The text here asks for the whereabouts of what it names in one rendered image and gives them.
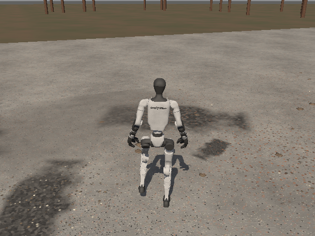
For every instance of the left robot hand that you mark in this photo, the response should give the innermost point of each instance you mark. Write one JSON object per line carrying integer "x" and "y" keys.
{"x": 132, "y": 140}

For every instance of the robot right shin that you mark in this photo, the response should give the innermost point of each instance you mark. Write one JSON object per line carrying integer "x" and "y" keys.
{"x": 167, "y": 184}

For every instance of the robot right forearm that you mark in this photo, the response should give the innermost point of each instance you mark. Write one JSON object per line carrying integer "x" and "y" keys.
{"x": 182, "y": 131}

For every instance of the right robot hand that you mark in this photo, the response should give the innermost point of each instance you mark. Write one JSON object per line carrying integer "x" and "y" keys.
{"x": 180, "y": 140}

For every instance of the robot right upper arm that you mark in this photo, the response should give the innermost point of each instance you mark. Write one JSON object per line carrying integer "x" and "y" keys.
{"x": 176, "y": 112}

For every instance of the robot left forearm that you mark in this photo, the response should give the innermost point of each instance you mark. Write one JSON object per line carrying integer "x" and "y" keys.
{"x": 133, "y": 130}

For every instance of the robot left upper arm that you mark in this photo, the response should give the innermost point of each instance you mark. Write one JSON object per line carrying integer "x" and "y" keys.
{"x": 140, "y": 111}

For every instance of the humanoid robot torso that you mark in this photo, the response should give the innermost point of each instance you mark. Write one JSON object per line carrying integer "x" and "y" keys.
{"x": 158, "y": 115}

